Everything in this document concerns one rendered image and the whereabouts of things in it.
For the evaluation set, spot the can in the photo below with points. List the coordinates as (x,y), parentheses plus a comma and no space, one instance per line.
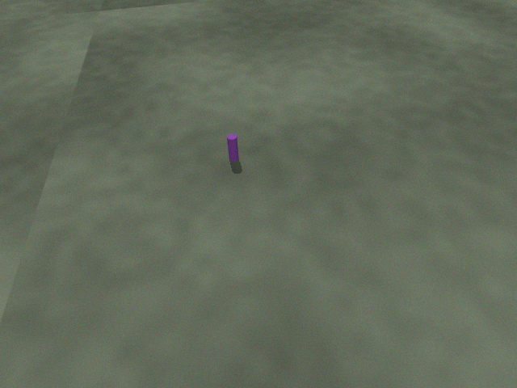
(232,146)

